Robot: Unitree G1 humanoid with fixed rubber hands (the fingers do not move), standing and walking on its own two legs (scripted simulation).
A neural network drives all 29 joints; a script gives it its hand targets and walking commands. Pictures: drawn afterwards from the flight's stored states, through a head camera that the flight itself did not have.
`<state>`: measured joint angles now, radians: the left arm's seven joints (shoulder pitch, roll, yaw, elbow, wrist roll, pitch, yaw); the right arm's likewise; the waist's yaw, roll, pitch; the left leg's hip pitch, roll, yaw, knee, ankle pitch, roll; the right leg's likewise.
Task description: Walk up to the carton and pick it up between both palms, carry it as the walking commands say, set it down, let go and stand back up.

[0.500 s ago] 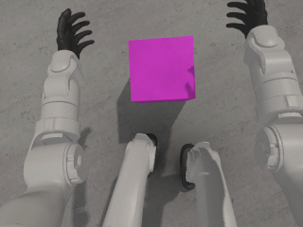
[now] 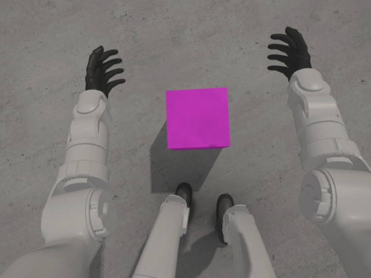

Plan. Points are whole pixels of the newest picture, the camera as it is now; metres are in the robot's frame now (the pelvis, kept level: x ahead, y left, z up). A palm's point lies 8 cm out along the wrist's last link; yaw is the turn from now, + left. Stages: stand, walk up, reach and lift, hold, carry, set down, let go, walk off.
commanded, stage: let go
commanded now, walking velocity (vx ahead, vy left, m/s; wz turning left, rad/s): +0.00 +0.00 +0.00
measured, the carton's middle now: (197, 123) +0.47 +0.06 -0.55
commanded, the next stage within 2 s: stand in 1.30 s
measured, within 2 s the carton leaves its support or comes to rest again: neither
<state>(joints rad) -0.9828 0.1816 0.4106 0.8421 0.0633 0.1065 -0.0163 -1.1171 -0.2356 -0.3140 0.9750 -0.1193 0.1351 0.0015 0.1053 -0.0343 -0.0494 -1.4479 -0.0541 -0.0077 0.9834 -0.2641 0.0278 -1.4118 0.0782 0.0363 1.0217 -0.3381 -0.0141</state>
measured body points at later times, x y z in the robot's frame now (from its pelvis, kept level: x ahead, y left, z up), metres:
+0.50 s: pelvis +0.05 +0.01 +0.08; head +0.22 +0.01 +0.49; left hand +0.33 +0.26 -0.02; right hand +0.38 -0.19 -0.03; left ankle +0.07 +0.09 -0.64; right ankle +0.04 -0.10 -0.64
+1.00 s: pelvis +0.08 -0.01 +0.10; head +0.09 -0.01 +0.55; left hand +0.25 +0.22 +0.03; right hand +0.25 -0.25 +0.03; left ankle +0.07 +0.09 -0.64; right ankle +0.04 -0.10 -0.64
